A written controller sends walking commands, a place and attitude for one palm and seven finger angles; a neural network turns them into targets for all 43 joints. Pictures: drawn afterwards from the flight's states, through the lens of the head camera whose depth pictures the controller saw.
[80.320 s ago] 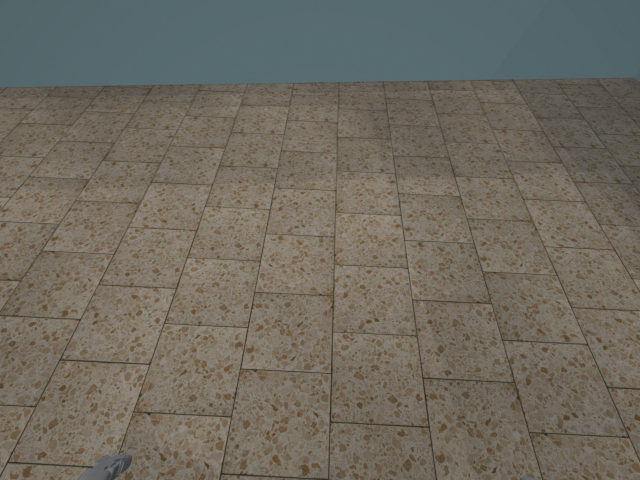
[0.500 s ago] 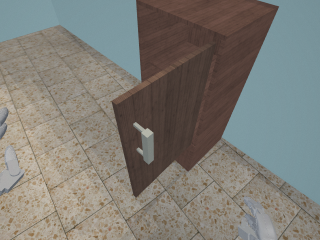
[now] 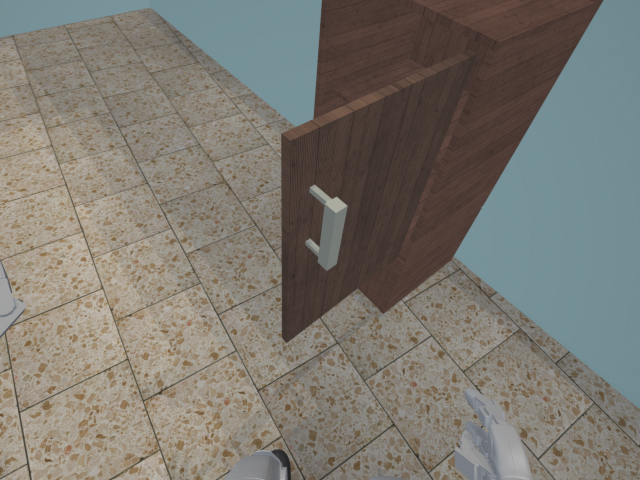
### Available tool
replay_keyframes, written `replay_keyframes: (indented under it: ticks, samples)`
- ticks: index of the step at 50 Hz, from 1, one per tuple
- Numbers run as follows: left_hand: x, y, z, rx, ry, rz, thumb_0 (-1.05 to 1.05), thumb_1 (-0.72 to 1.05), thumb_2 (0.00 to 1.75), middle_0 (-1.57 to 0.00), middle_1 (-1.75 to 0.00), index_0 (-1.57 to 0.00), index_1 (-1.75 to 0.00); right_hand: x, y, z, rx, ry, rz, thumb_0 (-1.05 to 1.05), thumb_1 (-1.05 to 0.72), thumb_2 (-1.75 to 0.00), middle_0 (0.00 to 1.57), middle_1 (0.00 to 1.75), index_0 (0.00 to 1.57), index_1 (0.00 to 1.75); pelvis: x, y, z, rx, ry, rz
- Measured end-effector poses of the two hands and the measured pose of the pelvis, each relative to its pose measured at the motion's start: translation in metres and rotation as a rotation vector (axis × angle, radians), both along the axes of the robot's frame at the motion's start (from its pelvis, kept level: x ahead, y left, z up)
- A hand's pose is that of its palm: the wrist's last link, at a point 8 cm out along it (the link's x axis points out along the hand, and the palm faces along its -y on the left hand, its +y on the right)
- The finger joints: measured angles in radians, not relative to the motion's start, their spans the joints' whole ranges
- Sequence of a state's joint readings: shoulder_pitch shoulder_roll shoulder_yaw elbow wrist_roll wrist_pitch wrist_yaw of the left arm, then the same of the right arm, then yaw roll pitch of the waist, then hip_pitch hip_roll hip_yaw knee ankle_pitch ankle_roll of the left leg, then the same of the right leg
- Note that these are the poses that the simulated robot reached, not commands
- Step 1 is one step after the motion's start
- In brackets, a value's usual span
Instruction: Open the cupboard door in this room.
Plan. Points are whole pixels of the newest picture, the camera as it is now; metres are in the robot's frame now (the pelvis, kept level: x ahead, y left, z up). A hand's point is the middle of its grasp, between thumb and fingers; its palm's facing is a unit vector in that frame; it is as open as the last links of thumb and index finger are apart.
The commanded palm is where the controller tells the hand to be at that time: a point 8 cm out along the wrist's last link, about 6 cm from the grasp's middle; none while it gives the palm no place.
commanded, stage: step back with the hand held close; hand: left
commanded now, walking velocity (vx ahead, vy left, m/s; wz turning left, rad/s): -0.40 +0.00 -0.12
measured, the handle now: (322, 228) +0.47 +0.04 +0.01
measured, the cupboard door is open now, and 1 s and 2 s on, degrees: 92 92 92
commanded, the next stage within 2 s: stop stepping back and stand still in 0.12 s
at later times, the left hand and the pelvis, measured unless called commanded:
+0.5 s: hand (80, 389) +0.15 +0.20 +0.18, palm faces +0.20 -0.85 -0.49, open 7.4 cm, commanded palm +0.08 +0.26 +0.19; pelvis -0.11 -0.01 +0.01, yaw -11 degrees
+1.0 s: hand out of the picture +0.07 +0.22 +0.18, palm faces +0.33 -0.83 -0.46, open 7.4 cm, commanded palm +0.02 +0.27 +0.19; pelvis -0.16 -0.01 +0.01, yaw -8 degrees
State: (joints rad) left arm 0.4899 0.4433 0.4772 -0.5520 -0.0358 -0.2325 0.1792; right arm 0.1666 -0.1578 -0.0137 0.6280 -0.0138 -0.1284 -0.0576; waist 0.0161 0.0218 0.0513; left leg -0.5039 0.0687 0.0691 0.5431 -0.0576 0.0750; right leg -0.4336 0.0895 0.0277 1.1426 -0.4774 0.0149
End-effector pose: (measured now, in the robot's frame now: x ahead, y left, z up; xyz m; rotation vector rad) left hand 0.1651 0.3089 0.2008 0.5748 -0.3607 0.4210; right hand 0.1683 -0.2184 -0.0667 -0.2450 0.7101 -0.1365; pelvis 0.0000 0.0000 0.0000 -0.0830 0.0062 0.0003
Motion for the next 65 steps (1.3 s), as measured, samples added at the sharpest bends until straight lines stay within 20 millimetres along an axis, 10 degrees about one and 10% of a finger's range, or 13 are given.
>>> replay_keyframes:
  ticks: [9, 22, 31, 54, 65]
  samples:
    - [-0.025, -0.04, -0.002, -0.028, -0.005, -0.124, 0.02, 0.89, 0.9, -0.21, -0.3, -0.21, -0.3, -0.042, -0.006, -0.001, 0.048, -0.055, 0.013, 0.01, -0.9, -0.9, 0.2, 0.3, 0.2, 0.3, -0.055, -0.014, -0.004, 0.074, 0.084, -0.131]
    - [-0.023, -0.061, 0.001, -0.011, 0.059, -0.302, 0.01, 0.88, 0.89, -0.22, -0.3, -0.22, -0.31, -0.182, -0.057, 0.012, -0.049, 0.001, -0.273, 0.02, -0.9, -0.9, 0.2, 0.3, 0.2, 0.3, -0.096, -0.008, 0.009, 0.077, -0.022, -0.184]
    - [-0.104, -0.074, 0.004, 0.076, 0.184, -0.241, 0.02, 0.89, 0.89, -0.22, -0.3, -0.22, -0.31, -0.241, -0.072, -0.004, -0.022, 0.091, -0.263, 0.01, -0.9, -0.9, 0.2, 0.3, 0.2, 0.3, -0.137, -0.023, 0.011, 0.101, -0.029, -0.18]
    - [-0.131, -0.037, -0.001, -0.016, 0.093, -0.12, 0.02, 0.88, 0.89, -0.22, -0.3, -0.22, -0.31, -0.204, -0.033, 0.007, 0.023, -0.06, -0.154, 0.01, -0.9, -0.9, 0.2, 0.3, 0.2, 0.3, -0.158, -0.001, 0.011, 0.091, -0.027, -0.149]
    - [-0.118, -0.015, -0.019, -0.065, 0.175, -0.126, 0.02, 0.89, 0.89, -0.21, -0.3, -0.21, -0.3, -0.219, -0.003, 0.0, 0.033, 0.028, -0.155, 0.01, -0.9, -0.9, 0.2, 0.3, 0.2, 0.3, -0.158, 0.022, 0.014, 0.088, -0.022, -0.152]
